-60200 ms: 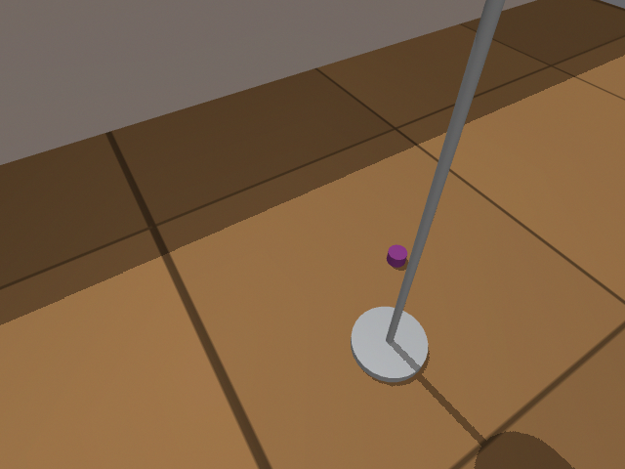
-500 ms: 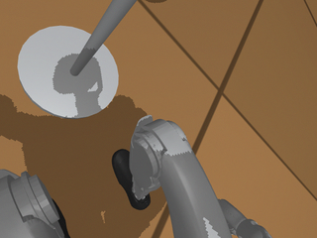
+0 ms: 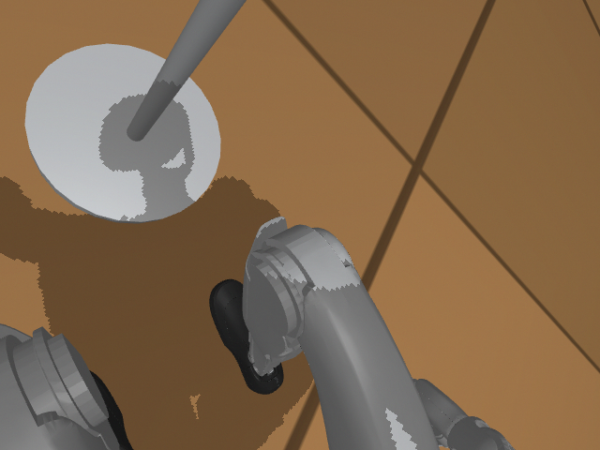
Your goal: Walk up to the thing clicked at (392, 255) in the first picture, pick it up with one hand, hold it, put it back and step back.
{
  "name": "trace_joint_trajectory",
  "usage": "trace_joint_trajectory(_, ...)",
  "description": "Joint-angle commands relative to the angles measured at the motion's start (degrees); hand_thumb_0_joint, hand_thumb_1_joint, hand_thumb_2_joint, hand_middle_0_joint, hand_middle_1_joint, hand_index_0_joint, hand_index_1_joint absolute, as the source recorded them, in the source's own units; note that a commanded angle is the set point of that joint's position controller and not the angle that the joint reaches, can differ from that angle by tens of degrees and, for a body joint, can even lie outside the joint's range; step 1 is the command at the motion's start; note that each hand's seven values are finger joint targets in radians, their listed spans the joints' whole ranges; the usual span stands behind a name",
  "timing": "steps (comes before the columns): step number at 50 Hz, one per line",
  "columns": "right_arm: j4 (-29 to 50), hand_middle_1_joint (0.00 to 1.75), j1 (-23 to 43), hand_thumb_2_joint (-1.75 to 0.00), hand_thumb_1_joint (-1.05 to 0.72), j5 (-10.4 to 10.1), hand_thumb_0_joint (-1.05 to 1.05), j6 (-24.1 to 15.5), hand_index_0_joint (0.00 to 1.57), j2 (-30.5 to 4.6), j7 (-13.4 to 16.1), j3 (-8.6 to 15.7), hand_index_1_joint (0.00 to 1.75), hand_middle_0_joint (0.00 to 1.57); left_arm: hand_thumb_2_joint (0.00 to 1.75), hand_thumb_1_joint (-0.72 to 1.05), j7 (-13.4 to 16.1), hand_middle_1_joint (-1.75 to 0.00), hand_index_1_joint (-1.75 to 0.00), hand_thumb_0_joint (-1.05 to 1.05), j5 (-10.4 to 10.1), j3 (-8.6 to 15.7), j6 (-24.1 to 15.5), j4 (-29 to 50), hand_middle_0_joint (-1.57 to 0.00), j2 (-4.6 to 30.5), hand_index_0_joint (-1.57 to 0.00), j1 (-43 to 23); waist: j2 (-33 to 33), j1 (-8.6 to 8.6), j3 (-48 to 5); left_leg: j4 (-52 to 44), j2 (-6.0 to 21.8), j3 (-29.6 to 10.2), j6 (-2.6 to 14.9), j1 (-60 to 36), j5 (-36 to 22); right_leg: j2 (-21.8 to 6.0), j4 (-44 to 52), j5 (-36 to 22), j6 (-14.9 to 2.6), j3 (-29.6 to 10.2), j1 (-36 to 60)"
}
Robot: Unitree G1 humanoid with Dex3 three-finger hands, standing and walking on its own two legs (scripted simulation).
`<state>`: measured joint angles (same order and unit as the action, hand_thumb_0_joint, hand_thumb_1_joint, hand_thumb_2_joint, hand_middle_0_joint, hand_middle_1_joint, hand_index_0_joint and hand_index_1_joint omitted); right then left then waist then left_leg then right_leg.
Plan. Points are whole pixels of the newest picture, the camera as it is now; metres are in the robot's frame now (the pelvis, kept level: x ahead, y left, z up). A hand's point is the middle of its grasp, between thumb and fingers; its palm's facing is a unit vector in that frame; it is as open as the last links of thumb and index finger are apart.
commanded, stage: open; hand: left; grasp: from above
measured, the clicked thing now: out of the picture +0.47 +0.38 -0.28
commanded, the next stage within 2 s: withdraw in 0.14 s
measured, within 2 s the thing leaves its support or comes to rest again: neither
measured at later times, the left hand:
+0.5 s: hand out of the picture +0.49 +0.39 -0.21, palm faces -0.34 -0.13 -0.93, open 14.1 cm
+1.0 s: hand out of the picture +0.45 +0.38 -0.11, palm faces -0.49 -0.16 -0.86, open 14.0 cm
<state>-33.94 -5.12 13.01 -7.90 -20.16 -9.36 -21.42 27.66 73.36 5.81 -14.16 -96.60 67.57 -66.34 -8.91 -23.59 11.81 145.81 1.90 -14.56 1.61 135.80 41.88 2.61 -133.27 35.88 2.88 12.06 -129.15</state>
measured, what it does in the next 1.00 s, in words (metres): stands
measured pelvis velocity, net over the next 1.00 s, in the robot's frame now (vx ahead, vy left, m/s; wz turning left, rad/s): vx -0.01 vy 0.00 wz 0.10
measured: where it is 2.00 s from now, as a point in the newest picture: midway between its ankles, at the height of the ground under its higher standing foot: (189, 403)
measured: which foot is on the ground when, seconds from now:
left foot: down 0.00-1.00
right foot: down 0.00-1.00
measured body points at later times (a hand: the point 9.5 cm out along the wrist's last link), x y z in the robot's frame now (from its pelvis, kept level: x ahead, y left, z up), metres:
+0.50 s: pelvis +0.00 +0.00 +0.00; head +0.29 +0.15 +0.32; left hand +0.50 +0.39 -0.16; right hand +0.07 -0.25 -0.05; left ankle +0.06 +0.12 -0.27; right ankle +0.12 -0.11 -0.27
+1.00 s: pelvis -0.01 +0.00 +0.04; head +0.23 +0.13 +0.40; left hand +0.47 +0.38 -0.06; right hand +0.08 -0.28 -0.03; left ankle +0.06 +0.12 -0.27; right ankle +0.12 -0.11 -0.27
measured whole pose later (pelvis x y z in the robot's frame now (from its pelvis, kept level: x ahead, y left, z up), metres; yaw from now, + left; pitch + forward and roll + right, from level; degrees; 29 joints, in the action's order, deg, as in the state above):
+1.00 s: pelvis -0.01 +0.00 +0.04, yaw +6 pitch +33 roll -13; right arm -32.2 -9.0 6.7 4.4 -20.0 -4.8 -11.4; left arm 3.2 67.4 0.5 -13.7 -74.1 54.6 -63.2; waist -2.0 -17.2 2.0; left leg 135.2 0.4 -9.4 1.9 131.8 37.4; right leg 0.1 -126.6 34.8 1.6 8.4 -125.6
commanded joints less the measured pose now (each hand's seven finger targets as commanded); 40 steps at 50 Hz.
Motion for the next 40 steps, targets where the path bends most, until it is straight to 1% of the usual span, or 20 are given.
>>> trace_joint_trajectory(1,-1.6,0.3,-11.8,-0.9,-0.89,-0.3,0.0,0.2,0.2,-19.2,0.8,5.7,0.3,0.2,0.94,-0.5,1.7,-1.06,-1.04,0.0,-1.3,0.2,0.2,6.9,-0.06,13.1,-0.08,-11.9,34.3,-3.22,-37.7,-15.0,2.5,3.6,-1.2,-29.9,-16.5,2.5,10.0,-14.6,-3.72,3.7,22.2)
trace_joint_trajectory(2,-1.9,0.3,-11.8,-0.9,-0.89,-0.4,0.0,0.2,0.2,-19.7,0.8,5.7,0.3,0.2,0.94,-0.5,1.6,-1.06,-1.03,0.0,-1.4,0.1,-0.3,10.1,-0.06,13.8,-0.08,-14.4,35.3,-3.53,-38.2,-14.7,2.5,3.7,-1.27,-30.1,-17.3,2.4,10.2,-15.2,-3.69,3.8,22.3)
trace_joint_trajectory(3,-1.8,0.3,-11.8,-0.9,-0.89,-0.4,0.0,0.2,0.2,-18.8,0.8,5.1,0.3,0.2,0.93,-0.49,1.5,-1.06,-1.04,0.0,-1.2,0.0,0.2,5.0,-0.05,13.0,-0.08,-10.9,32.9,-3.15,-37.2,-14.6,2.4,3.7,-1.06,-28.9,-16.2,2.4,10.1,-14.7,-3.68,3.7,22.6)
trace_joint_trajectory(5,-1.9,0.3,-11.9,-0.9,-0.89,-0.6,0.0,0.2,0.2,-19.4,0.9,5.5,0.3,0.2,0.93,-0.49,1.2,-1.06,-1.04,0.0,-1.6,0.1,-0.4,8.5,-0.06,13.6,-0.08,-12.4,33.5,-3.34,-36.8,-14.8,2.4,3.8,-1.08,-29.1,-16.0,2.3,10.5,-14.4,-3.67,3.6,22.6)
trace_joint_trajectory(10,-1.4,0.3,-11.4,-0.9,-0.89,-0.4,0.0,0.3,0.2,-19.3,0.9,4.9,0.3,0.2,0.94,-0.49,1.1,-1.06,-1.04,0.0,-1.2,0.7,-0.5,8.0,-0.06,14.1,-0.08,-11.6,34.7,-3.18,-36.6,-15.0,2.6,3.0,-1.77,-30.9,-17.4,2.0,10.0,-14.3,-4.13,4.1,20.8)
trace_joint_trajectory(13,-1.6,0.3,-11.5,-0.9,-0.91,-0.3,0.0,0.7,0.2,-19.3,0.9,5.7,0.3,0.2,0.98,-0.52,1.5,-1.04,-1.02,0.0,-0.7,0.9,-0.9,10.9,-0.06,14.7,-0.08,-13.5,37.7,-2.47,-39.8,-15.8,2.9,2.4,-2.11,-34.9,-19.3,2.1,9.3,-15.0,-4.03,4.2,20.4)
trace_joint_trajectory(17,-1.7,0.3,-12.0,-0.9,-0.91,-0.2,0.0,0.7,0.2,-19.6,0.6,6.5,0.3,0.2,0.99,-0.55,2.2,-1.03,-1.02,0.0,0.0,3.0,0.0,14.1,-0.06,17.2,-0.07,-14.7,40.9,-1.6,-42.5,-15.4,2.8,3.5,-2.2,-35.7,-21.4,2.1,9.4,-16.7,-4.23,3.8,22.2)
trace_joint_trajectory(21,-1.1,0.3,-12.9,-0.9,-0.91,-0.6,0.0,0.9,0.2,-19.1,0.1,8.4,0.3,0.2,1.0,-0.55,1.1,-1.02,-1.02,0.0,0.1,3.8,1.8,19.2,-0.06,16.2,-0.06,-14.9,43.8,-0.26,-45.5,-16.4,2.5,4.0,-2.33,-37.5,-22.1,2.0,9.6,-16.6,-4.61,3.4,21.5)
trace_joint_trajectory(22,-0.5,0.3,-12.6,-0.9,-0.91,-1.0,0.0,0.7,0.2,-18.6,-0.2,9.1,0.3,0.2,1.0,-0.56,0.0,-1.02,-1.02,0.0,-0.4,2.9,2.2,22.9,-0.06,14.5,-0.06,-15.5,44.4,0.93,-46.7,-16.5,2.3,4.4,-2.38,-38.3,-22.8,2.0,9.6,-16.8,-4.76,3.0,20.5)
trace_joint_trajectory(23,-1.0,0.3,-12.7,-0.9,-0.91,-1.2,0.0,1.2,0.2,-18.6,-0.3,9.9,0.3,0.2,1.01,-0.56,-0.7,-1.02,-1.02,0.0,-0.7,4.7,3.0,23.6,-0.06,16.2,-0.06,-13.6,45.6,2.32,-49.9,-17.1,2.3,4.6,-2.49,-39.4,-23.8,2.0,9.8,-17.3,-4.74,3.0,21.5)
trace_joint_trajectory(24,0.2,0.3,-12.4,-0.9,-0.91,-1.5,0.0,1.4,0.2,-18.3,-0.7,10.3,0.3,0.2,1.0,-0.56,-1.7,-1.01,-1.01,0.0,-1.6,4.0,3.3,27.6,-0.06,15.0,-0.06,-14.6,47.5,2.87,-51.4,-17.4,2.0,5.0,-2.58,-39.6,-24.8,1.8,9.5,-18.0,-5.0,2.7,21.3)
trace_joint_trajectory(26,0.2,0.3,-13.2,-0.91,-0.91,-2.1,0.0,2.2,0.2,-17.9,-1.1,12.0,0.3,0.2,1.01,-0.56,-4.4,-1.01,-1.01,0.0,-2.8,4.3,5.0,28.9,-0.06,12.8,-0.06,-10.6,46.0,4.26,-51.5,-18.0,1.7,5.6,-2.43,-38.4,-25.0,1.5,10.4,-17.7,-5.08,2.2,21.0)
trace_joint_trajectory(27,-0.7,0.3,-14.9,-0.91,-0.91,-2.6,0.0,3.0,0.2,-18.0,-1.3,13.1,0.3,0.2,1.01,-0.56,-6.0,-1.0,-1.01,0.0,-3.3,5.0,6.1,27.2,-0.06,12.1,-0.06,-7.7,43.8,4.42,-50.7,-18.3,1.4,5.8,-2.23,-37.3,-24.1,1.5,11.1,-16.6,-5.2,1.9,20.4)
trace_joint_trajectory(29,-0.8,0.3,-15.8,-0.9,-0.91,-3.5,0.0,4.7,0.2,-17.1,-1.4,14.5,0.3,0.2,1.01,-0.55,-10.2,-1.0,-1.0,0.0,-4.6,2.9,7.3,29.2,-0.07,7.5,-0.06,-8.0,41.6,4.56,-51.4,-19.7,1.3,6.0,-1.85,-36.5,-22.3,1.4,12.0,-14.9,-5.13,1.4,19.2)
trace_joint_trajectory(30,1.0,0.3,-15.3,-0.9,-0.91,-4.2,0.0,5.4,0.2,-16.7,-1.3,15.2,0.3,0.2,1.01,-0.56,-12.5,-1.0,-1.01,0.0,-5.9,0.6,7.4,33.7,-0.07,3.8,-0.06,-10.5,40.2,4.25,-50.6,-20.8,1.1,5.7,-1.74,-36.3,-21.7,1.3,12.6,-14.3,-5.38,1.2,18.5)
trace_joint_trajectory(31,0.9,0.3,-16.3,-0.9,-0.91,-4.7,0.0,6.1,0.2,-16.3,-1.2,15.5,0.3,0.2,1.01,-0.55,-14.7,-1.01,-1.02,0.0,-6.6,-0.8,8.1,33.1,-0.07,1.6,-0.06,-9.6,37.7,3.71,-49.8,-21.5,1.0,6.0,-1.32,-35.9,-20.7,1.4,14.1,-14.1,-5.24,1.0,20.0)
trace_joint_trajectory(33,1.4,0.3,-18.1,-0.9,-0.91,-5.9,0.0,7.9,0.2,-15.9,-0.6,16.7,0.3,0.2,1.01,-0.54,-18.4,-1.0,-1.01,0.0,-8.1,-2.2,9.0,33.7,-0.07,-0.4,-0.06,-7.5,32.3,4.18,-48.6,-23.2,0.3,6.8,-0.76,-32.9,-18.5,1.4,15.8,-13.7,-5.31,0.3,23.0)
trace_joint_trajectory(35,1.4,0.3,-18.9,-0.9,-0.9,-6.4,0.0,9.2,0.2,-16.4,0.4,17.2,0.3,0.2,1.01,-0.53,-21.7,-1.0,-1.01,0.0,-9.6,-4.2,9.2,32.4,-0.07,-4.1,-0.07,-6.4,27.7,2.85,-43.8,-24.1,-0.2,6.9,-0.52,-29.9,-15.7,1.0,17.7,-11.6,-5.81,0.0,22.7)
trace_joint_trajectory(37,1.0,0.3,-18.9,-0.9,-0.9,-7.0,0.0,10.3,0.2,-15.8,1.8,17.5,0.3,0.2,1.01,-0.54,-24.1,-1.0,-1.01,0.0,-11.0,-4.6,8.7,36.1,-0.08,-4.2,-0.07,-9.3,25.1,2.94,-43.0,-24.6,-0.5,7.2,-0.11,-29.2,-13.4,0.7,19.3,-9.7,-5.82,-0.8,23.1)
trace_joint_trajectory(40,1.3,0.3,-18.6,-0.9,-0.9,-7.2,0.0,11.4,0.2,-14.7,3.5,17.2,0.3,0.2,1.01,-0.52,-26.3,-1.0,-1.0,0.0,-10.9,-4.3,6.8,36.5,-0.08,-3.1,-0.08,-11.0,23.8,3.28,-44.3,-24.1,-0.8,7.6,-0.2,-30.0,-13.7,0.6,19.7,-9.2,-5.91,-1.7,23.1)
